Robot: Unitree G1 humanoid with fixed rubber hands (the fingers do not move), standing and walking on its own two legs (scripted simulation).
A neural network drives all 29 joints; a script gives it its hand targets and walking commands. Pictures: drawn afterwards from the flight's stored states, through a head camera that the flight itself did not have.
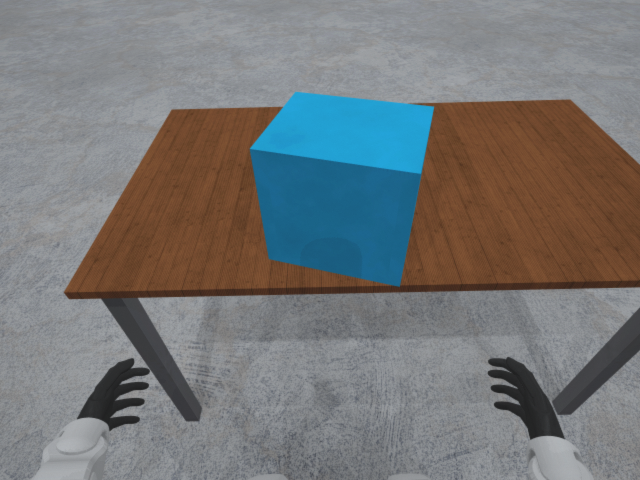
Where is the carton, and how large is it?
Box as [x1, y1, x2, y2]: [250, 92, 433, 286]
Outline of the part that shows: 295,92 250,148 269,258 399,286 433,107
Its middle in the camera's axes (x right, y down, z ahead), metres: +0.04 -0.09 +0.70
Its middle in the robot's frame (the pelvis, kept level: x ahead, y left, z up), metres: +0.57 -0.04 +0.05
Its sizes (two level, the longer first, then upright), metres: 0.250 0.204 0.241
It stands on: a table, 0.68 m high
